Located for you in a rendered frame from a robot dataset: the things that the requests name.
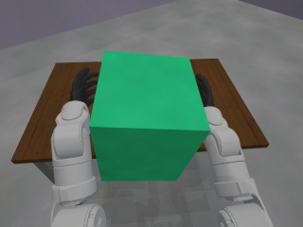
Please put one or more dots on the carton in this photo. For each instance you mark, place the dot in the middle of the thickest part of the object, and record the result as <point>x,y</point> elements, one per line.
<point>148,118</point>

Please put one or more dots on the right robot hand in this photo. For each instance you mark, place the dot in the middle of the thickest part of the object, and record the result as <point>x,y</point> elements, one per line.
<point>205,91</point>

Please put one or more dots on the left robot hand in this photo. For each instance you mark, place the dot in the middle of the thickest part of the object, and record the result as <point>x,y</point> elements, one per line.
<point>79,87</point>

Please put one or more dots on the right robot forearm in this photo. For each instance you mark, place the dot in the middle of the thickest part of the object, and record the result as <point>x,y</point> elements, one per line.
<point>223,146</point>

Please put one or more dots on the right robot upper arm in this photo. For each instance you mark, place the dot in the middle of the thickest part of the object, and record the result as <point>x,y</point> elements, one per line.
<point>243,215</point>

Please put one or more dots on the table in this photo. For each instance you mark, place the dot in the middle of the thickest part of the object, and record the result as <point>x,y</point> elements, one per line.
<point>35,144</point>

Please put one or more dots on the left robot upper arm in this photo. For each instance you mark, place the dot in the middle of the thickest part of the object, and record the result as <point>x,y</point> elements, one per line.
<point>83,215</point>

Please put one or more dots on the left robot forearm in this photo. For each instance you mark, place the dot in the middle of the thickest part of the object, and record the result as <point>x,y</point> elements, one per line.
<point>71,158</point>

